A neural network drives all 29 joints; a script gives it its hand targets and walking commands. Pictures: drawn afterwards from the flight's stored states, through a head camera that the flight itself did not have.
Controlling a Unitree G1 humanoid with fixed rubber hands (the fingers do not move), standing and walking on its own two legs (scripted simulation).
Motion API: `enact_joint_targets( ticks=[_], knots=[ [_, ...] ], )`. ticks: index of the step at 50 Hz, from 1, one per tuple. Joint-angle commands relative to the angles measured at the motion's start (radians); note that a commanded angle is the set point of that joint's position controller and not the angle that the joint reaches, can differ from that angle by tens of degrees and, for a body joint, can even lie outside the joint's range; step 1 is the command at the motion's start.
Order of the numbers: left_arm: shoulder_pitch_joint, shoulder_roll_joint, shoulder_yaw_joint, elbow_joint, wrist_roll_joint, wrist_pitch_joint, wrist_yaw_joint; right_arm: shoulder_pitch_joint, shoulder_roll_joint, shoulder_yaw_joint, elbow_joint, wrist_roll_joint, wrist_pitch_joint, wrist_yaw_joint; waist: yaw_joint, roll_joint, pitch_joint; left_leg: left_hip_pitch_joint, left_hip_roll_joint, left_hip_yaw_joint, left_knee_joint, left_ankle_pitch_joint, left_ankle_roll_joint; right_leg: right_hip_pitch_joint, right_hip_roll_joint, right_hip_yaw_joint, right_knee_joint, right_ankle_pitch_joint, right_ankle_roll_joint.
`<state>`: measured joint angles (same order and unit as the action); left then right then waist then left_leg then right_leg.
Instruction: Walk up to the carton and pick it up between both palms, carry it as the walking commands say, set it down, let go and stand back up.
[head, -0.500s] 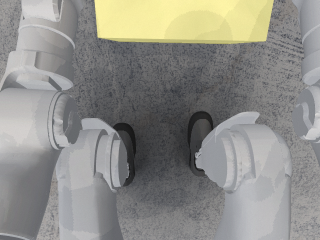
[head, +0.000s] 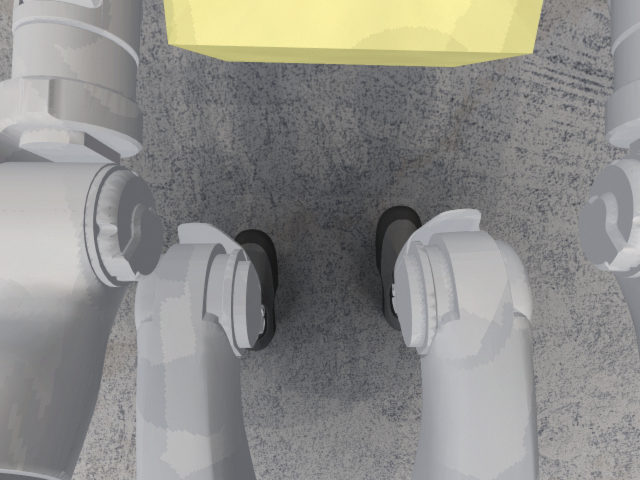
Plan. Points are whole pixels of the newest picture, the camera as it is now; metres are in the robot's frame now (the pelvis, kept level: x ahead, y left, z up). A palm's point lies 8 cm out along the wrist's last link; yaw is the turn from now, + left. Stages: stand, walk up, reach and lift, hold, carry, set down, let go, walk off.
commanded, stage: reach and lift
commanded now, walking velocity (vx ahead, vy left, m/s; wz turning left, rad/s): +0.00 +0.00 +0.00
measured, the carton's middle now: out of the picture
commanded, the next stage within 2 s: none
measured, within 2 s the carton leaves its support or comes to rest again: neither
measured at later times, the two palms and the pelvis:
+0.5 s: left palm out of the picture +0.58 +0.11 -0.09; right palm out of the picture +0.56 -0.24 -0.09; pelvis -0.01 +0.00 +0.04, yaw +0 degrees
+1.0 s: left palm out of the picture +0.56 +0.12 -0.02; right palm out of the picture +0.54 -0.24 -0.03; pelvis -0.03 -0.01 +0.08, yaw +0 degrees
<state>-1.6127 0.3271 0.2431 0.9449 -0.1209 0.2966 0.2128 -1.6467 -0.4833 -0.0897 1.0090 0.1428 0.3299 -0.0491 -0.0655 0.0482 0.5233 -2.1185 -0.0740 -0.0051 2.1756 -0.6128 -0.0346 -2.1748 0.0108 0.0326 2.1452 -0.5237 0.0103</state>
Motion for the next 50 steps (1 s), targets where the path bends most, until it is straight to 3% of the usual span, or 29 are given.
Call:
enact_joint_targets(
  ticks=[1,3,4,5,6,7,8,13,17,19,23,26,27,28,29,31,32,34,35,37,38,41,44,45,46,47,48,49,50],
  knots=[
    [-0.730,-0.847,-0.306,-0.297,-0.124,-0.002,-0.360,-0.656,0.877,0.222,-0.324,0.114,-0.039,0.306,-0.039,-0.071,-1.739,0.551,-0.055,0.079,-0.193,0.306,0.046,0.831,0.038,-0.097,-0.163,0.393,-0.032],
    [-0.728,-0.884,-0.347,-0.278,-0.136,0.003,-0.370,-0.656,0.877,0.216,-0.328,0.105,-0.040,0.299,-0.085,-0.045,-1.697,0.492,-0.046,0.078,-0.186,0.278,0.043,0.824,0.038,-0.086,-0.167,0.400,-0.035],
    [-0.725,-0.862,-0.334,-0.355,-0.144,-0.008,-0.367,-0.676,0.906,0.235,-0.376,0.116,-0.037,0.295,-0.054,-0.089,-1.862,0.549,-0.056,0.089,-0.189,0.309,0.049,0.971,0.037,-0.077,-0.173,0.460,-0.032],
    [-0.791,-0.874,-0.371,-0.377,-0.165,-0.002,-0.371,-0.683,0.908,0.235,-0.400,0.128,-0.040,0.288,-0.078,-0.059,-1.895,0.546,-0.052,0.085,-0.187,0.315,0.043,0.976,0.042,-0.075,-0.172,0.486,-0.035],
    [-0.824,-0.811,-0.372,-0.446,-0.164,-0.008,-0.357,-0.702,0.923,0.257,-0.404,0.158,-0.032,0.288,-0.032,-0.068,-1.972,0.589,-0.048,0.098,-0.179,0.333,0.046,1.004,0.040,-0.069,-0.171,0.495,-0.033],
    [-0.839,-0.856,-0.397,-0.474,-0.190,-0.008,-0.356,-0.716,0.909,0.259,-0.472,0.157,-0.035,0.279,-0.065,-0.035,-2.051,0.625,-0.059,0.086,-0.201,0.382,0.035,1.042,0.048,-0.082,-0.164,0.560,-0.034],
    [-0.773,-0.863,-0.381,-0.415,-0.163,-0.004,-0.354,-0.688,0.921,0.264,-0.415,0.164,-0.032,0.286,-0.027,-0.005,-2.023,0.642,-0.053,0.094,-0.199,0.391,0.037,0.992,0.040,-0.072,-0.162,0.537,-0.036],
    [-0.617,-0.905,-0.315,-0.300,-0.080,0.012,-0.372,-0.650,0.957,0.309,-0.401,0.165,-0.029,0.291,0.026,-0.123,-1.978,0.410,-0.046,0.114,-0.231,0.303,0.053,1.151,0.033,-0.043,-0.184,0.568,-0.022],
    [-0.663,-0.960,-0.360,-0.400,-0.102,0.030,-0.383,-0.618,0.955,0.272,-0.424,0.132,-0.018,0.296,-0.051,-0.027,-2.159,0.636,-0.064,0.093,-0.238,0.389,0.029,1.056,0.058,-0.090,-0.213,0.568,-0.026],
    [-0.719,-0.913,-0.383,-0.516,-0.110,0.033,-0.379,-0.623,1.002,0.299,-0.450,0.154,0.006,0.288,-0.026,-0.060,-2.234,0.637,-0.066,0.107,-0.260,0.379,0.034,1.116,0.066,-0.085,-0.229,0.563,-0.017],
    [-0.721,-0.946,-0.413,-0.500,-0.135,0.042,-0.382,-0.613,0.970,0.280,-0.463,0.124,0.005,0.266,-0.064,-0.026,-2.245,0.679,-0.071,0.095,-0.307,0.386,0.021,1.090,0.070,-0.092,-0.274,0.537,-0.020],
    [-0.660,-0.969,-0.357,-0.343,-0.074,0.062,-0.389,-0.620,1.019,0.270,-0.371,0.109,0.013,0.291,-0.009,-0.028,-2.060,0.620,-0.058,0.090,-0.343,0.256,0.032,0.971,0.055,-0.090,-0.312,0.368,-0.027],
    [-0.670,-0.949,-0.347,-0.423,-0.078,0.059,-0.388,-0.686,1.012,0.298,-0.472,0.130,0.009,0.289,0.017,-0.037,-2.158,0.689,-0.065,0.096,-0.351,0.300,0.036,1.009,0.067,-0.090,-0.328,0.392,-0.022],
    [-0.646,-0.988,-0.365,-0.355,-0.072,0.064,-0.392,-0.606,1.011,0.260,-0.373,0.097,0.012,0.298,-0.030,-0.025,-2.109,0.671,-0.054,0.085,-0.352,0.289,0.024,0.940,0.060,-0.112,-0.318,0.375,-0.022],
    [-0.618,-0.977,-0.323,-0.326,-0.048,0.068,-0.402,-0.581,1.051,0.267,-0.331,0.096,0.025,0.302,0.012,-0.049,-2.061,0.629,-0.061,0.095,-0.376,0.268,0.031,0.954,0.062,-0.099,-0.343,0.364,-0.019],
    [-0.686,-0.961,-0.352,-0.452,-0.080,0.051,-0.407,-0.616,1.084,0.305,-0.424,0.132,0.026,0.291,0.014,-0.059,-2.213,0.607,-0.067,0.112,-0.370,0.311,0.031,1.119,0.074,-0.069,-0.344,0.467,-0.013],
    [-0.682,-0.977,-0.348,-0.436,-0.090,0.064,-0.409,-0.631,1.061,0.294,-0.422,0.098,0.029,0.291,-0.024,-0.099,-2.240,0.643,-0.063,0.093,-0.396,0.279,0.028,1.126,0.077,-0.104,-0.346,0.436,-0.009],
    [-0.602,-1.030,-0.338,-0.342,-0.068,0.082,-0.421,-0.642,1.049,0.268,-0.416,0.096,0.022,0.294,-0.015,-0.075,-2.190,0.652,-0.067,0.088,-0.407,0.290,0.035,1.047,0.075,-0.107,-0.358,0.411,-0.011],
    [-0.676,-1.016,-0.408,-0.440,-0.093,0.083,-0.415,-0.718,1.014,0.296,-0.548,0.115,0.006,0.289,-0.038,-0.024,-2.339,0.735,-0.072,0.088,-0.381,0.326,0.024,1.084,0.080,-0.106,-0.358,0.445,-0.023],
    [-0.708,-0.970,-0.377,-0.434,-0.097,0.081,-0.426,-0.653,1.054,0.314,-0.443,0.112,0.039,0.287,-0.025,-0.087,-2.305,0.629,-0.061,0.099,-0.412,0.256,0.028,1.174,0.069,-0.095,-0.381,0.429,-0.005],
    [-0.719,-0.970,-0.383,-0.509,-0.112,0.072,-0.422,-0.663,1.111,0.338,-0.480,0.146,0.041,0.282,0.035,-0.088,-2.390,0.629,-0.073,0.114,-0.424,0.299,0.035,1.263,0.074,-0.058,-0.380,0.486,-0.010],
    [-0.719,-0.980,-0.385,-0.462,-0.103,0.095,-0.436,-0.679,1.109,0.300,-0.471,0.128,0.055,0.272,-0.001,-0.073,-2.350,0.604,-0.074,0.110,-0.447,0.220,0.042,1.233,0.082,-0.067,-0.399,0.399,-0.004],
    [-0.632,-1.026,-0.364,-0.357,-0.069,0.108,-0.447,-0.631,1.143,0.299,-0.431,0.106,0.053,0.282,0.022,-0.083,-2.324,0.648,-0.073,0.109,-0.475,0.234,0.039,1.187,0.077,-0.092,-0.423,0.383,0.001],
    [-0.626,-1.028,-0.366,-0.388,-0.055,0.103,-0.452,-0.555,1.148,0.273,-0.354,0.091,0.068,0.295,0.019,-0.021,-2.279,0.602,-0.068,0.122,-0.467,0.209,0.026,1.168,0.077,-0.073,-0.425,0.379,-0.007],
    [-0.646,-1.039,-0.372,-0.385,-0.062,0.108,-0.452,-0.653,1.130,0.307,-0.441,0.101,0.057,0.294,0.005,-0.062,-2.353,0.680,-0.067,0.101,-0.475,0.237,0.033,1.180,0.083,-0.096,-0.428,0.376,-0.001],
    [-0.731,-1.040,-0.435,-0.559,-0.104,0.099,-0.447,-0.656,1.145,0.317,-0.504,0.130,0.062,0.286,-0.003,-0.023,-2.531,0.761,-0.073,0.114,-0.477,0.292,0.031,1.263,0.087,-0.083,-0.427,0.436,-0.005],
    [-0.760,-1.009,-0.436,-0.572,-0.130,0.099,-0.442,-0.660,1.162,0.330,-0.523,0.136,0.070,0.283,-0.035,-0.089,-2.571,0.745,-0.076,0.103,-0.469,0.324,0.028,1.290,0.100,-0.096,-0.428,0.495,0.002],
    [-0.760,-1.000,-0.416,-0.492,-0.126,0.101,-0.443,-0.627,1.149,0.309,-0.444,0.115,0.076,0.280,-0.031,-0.089,-2.430,0.646,-0.073,0.107,-0.472,0.253,0.027,1.256,0.084,-0.073,-0.443,0.426,0.000],
    [-0.690,-0.970,-0.364,-0.437,-0.074,0.106,-0.448,-0.622,1.190,0.323,-0.426,0.127,0.085,0.288,0.044,-0.092,-2.371,0.611,-0.069,0.123,-0.494,0.214,0.045,1.256,0.081,-0.065,-0.459,0.382,0.012]
  ],
)
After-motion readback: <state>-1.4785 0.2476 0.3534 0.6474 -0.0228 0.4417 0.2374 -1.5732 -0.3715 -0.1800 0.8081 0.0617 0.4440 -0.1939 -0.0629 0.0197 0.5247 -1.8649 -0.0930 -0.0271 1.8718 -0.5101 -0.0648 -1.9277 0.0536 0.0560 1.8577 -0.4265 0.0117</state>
